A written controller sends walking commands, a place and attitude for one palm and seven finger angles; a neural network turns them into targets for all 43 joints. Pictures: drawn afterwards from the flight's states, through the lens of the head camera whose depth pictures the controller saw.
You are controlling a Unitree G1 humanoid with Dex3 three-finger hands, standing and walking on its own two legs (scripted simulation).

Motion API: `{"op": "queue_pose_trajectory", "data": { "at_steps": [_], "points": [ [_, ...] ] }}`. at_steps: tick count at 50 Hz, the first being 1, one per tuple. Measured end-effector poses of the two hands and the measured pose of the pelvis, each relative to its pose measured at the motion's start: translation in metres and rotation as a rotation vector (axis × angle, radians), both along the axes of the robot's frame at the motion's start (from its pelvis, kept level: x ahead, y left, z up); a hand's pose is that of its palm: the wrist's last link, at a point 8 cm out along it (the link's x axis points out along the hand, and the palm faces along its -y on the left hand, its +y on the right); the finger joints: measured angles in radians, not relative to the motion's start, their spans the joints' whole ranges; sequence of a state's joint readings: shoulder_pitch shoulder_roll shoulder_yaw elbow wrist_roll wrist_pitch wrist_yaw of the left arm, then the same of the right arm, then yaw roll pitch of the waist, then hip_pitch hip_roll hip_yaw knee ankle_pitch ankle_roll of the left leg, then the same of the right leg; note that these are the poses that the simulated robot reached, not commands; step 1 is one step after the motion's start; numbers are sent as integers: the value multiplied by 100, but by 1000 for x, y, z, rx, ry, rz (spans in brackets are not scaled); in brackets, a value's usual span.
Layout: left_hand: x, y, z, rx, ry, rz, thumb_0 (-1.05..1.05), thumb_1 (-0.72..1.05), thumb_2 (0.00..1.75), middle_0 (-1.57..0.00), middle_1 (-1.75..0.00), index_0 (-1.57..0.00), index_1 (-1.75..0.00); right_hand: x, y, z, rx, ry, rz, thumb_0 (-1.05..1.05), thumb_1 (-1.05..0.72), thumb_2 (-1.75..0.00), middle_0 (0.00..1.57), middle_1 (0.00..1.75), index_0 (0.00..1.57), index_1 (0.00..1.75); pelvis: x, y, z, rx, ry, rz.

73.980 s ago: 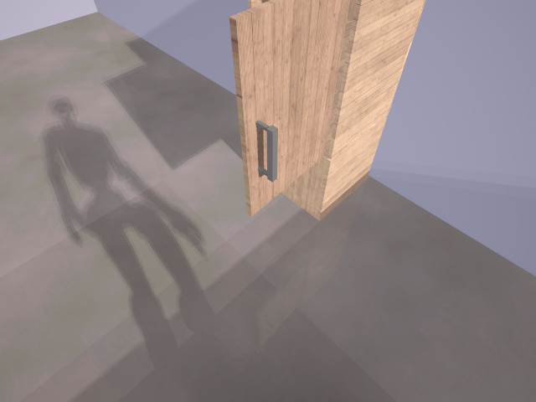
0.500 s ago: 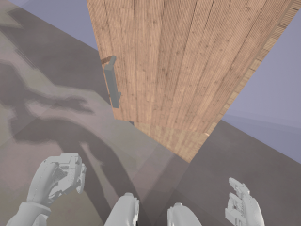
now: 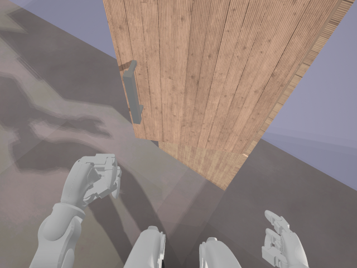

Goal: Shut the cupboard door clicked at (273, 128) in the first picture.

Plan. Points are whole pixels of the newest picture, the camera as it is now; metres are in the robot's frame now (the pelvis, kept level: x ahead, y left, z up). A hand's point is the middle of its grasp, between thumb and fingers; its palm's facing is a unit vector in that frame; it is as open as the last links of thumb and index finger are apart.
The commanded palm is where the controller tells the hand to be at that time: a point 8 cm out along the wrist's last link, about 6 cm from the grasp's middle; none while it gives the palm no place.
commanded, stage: bring the fist close to the handle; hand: left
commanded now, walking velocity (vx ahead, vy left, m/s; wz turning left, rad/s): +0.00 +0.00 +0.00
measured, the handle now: (135, 94) +0.51 +0.15 +0.05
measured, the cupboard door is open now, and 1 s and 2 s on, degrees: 26 26 15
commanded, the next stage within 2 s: push the door shut along its arc in 1.08 s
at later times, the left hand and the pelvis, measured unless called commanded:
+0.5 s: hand (138, 140) +0.38 +0.12 +0.05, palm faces -0.13 -0.99 -0.03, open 3.1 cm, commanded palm +0.37 +0.17 +0.05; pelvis +0.02 -0.01 +0.01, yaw -1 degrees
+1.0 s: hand (142, 130) +0.41 +0.12 +0.04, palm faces -0.11 -0.99 -0.06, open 3.1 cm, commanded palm +0.40 +0.16 +0.04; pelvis +0.01 -0.02 +0.01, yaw -1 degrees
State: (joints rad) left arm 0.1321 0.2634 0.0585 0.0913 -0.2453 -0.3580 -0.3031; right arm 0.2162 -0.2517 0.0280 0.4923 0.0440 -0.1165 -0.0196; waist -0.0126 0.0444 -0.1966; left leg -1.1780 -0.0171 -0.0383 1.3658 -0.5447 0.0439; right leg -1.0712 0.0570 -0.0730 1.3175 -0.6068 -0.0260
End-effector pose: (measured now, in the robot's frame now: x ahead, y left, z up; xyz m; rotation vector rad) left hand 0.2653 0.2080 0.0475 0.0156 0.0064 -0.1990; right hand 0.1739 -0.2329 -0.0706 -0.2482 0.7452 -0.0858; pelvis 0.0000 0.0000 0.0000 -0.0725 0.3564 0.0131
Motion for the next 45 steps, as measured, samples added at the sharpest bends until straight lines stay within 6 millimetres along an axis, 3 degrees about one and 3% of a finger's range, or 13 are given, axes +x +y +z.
{"op": "queue_pose_trajectory", "data": {
  "at_steps": [4, 11, 20, 29, 38, 45],
  "points": [
    [16, -5, -4, 21, 67, 2, 2, 90, 90, -130, -150, -130, -150, -10, -4, 1, 8, 42, -32, 1, -90, -90, 20, 30, 21, 30, 4, -1, 6, 9, 2, -11],
    [42, 2, 13, 12, -26, 93, 2, 90, 90, -130, -150, -130, -150, -24, -14, -4, 1, 122, -48, 1, -90, -90, 20, 30, 20, 30, 12, -4, 11, 16, 13, -11],
    [76, -34, -14, 10, 58, -3, 1, 90, 90, -130, -150, -130, -150, -30, -26, -12, -11, 185, -82, 1, -90, -90, 20, 30, 20, 30, 14, -6, 9, 25, 31, -17],
    [116, -31, 7, 35, -50, 82, 2, 90, 90, -130, -150, -130, -150, -40, -29, -23, 14, 241, -91, 1, -90, -90, 20, 30, 20, 30, 15, -12, 7, 35, 43, -22],
    [137, -56, -9, 0, 28, 46, 2, 90, 90, -130, -150, -130, -150, -63, -34, -28, 20, 311, -128, 1, -90, -90, 20, 30, 20, 30, 12, -15, 8, 40, 52, -27],
    [142, -46, 2, 41, -45, 91, 2, 90, 90, -129, -150, -130, -150, -82, -40, -32, 30, 357, -152, 1, -90, -90, 20, 30, 20, 30, 10, -17, 6, 50, 56, -39]
  ]
}}
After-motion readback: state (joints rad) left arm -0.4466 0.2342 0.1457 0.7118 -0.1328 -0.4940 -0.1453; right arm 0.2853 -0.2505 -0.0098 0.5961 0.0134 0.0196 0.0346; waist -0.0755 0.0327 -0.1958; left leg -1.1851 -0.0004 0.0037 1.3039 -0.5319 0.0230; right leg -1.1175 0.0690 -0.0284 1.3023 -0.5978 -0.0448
